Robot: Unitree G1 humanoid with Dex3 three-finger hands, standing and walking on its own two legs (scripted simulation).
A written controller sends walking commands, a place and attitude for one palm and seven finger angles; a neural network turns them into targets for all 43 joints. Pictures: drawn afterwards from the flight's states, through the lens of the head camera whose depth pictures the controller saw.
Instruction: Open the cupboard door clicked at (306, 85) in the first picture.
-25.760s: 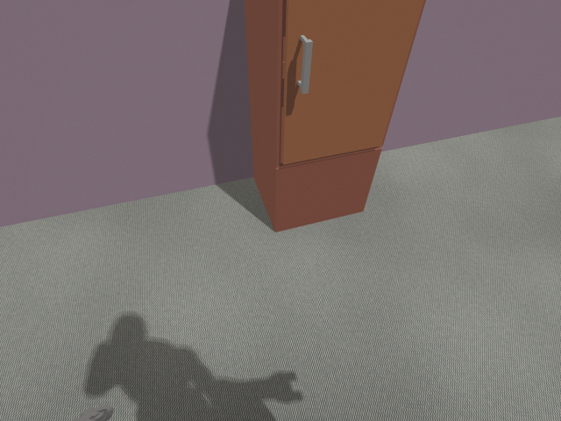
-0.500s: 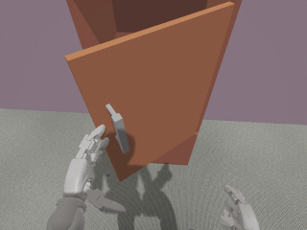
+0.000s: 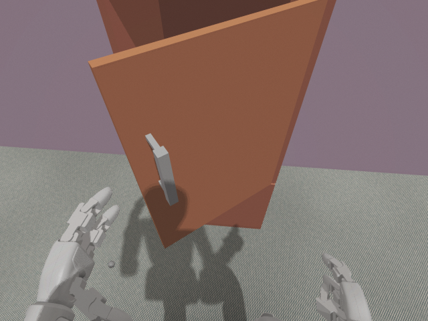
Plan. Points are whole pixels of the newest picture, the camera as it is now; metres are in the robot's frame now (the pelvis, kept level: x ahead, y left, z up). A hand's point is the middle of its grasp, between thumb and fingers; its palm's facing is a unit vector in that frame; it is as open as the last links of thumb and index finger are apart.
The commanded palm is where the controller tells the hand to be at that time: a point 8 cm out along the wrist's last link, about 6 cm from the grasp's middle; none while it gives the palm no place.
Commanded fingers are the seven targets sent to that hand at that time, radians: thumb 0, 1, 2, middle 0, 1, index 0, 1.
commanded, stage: draw the hand back to the body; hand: left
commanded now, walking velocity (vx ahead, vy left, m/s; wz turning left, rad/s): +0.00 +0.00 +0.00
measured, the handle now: (162, 171) +0.35 +0.13 +0.09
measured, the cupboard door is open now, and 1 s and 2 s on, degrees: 39 39 39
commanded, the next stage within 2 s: step back with the hand held close in 1.60 s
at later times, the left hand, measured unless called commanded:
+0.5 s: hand (78, 249) +0.19 +0.21 +0.13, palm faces +0.03 -1.00 -0.08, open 16.3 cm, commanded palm +0.16 +0.26 +0.14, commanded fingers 0.00 -0.32 0.38 -0.16 -0.30 -0.16 -0.30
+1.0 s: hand (21, 210) +0.22 +0.27 +0.18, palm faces +0.40 -0.83 -0.40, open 11.8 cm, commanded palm +0.17 +0.30 +0.20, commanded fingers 0.00 0.55 0.75 -0.19 -0.30 -0.19 -0.30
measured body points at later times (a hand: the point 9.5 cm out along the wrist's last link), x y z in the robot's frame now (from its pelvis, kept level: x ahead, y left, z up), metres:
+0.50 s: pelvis +0.00 +0.01 +0.02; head +0.00 +0.01 +0.47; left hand +0.19 +0.26 +0.13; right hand +0.18 -0.21 -0.04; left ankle -0.04 +0.11 -0.68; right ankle +0.05 -0.11 -0.68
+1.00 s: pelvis +0.03 +0.02 +0.05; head +0.01 +0.00 +0.50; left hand +0.19 +0.31 +0.21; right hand +0.21 -0.19 -0.03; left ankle -0.04 +0.12 -0.68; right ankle +0.05 -0.11 -0.68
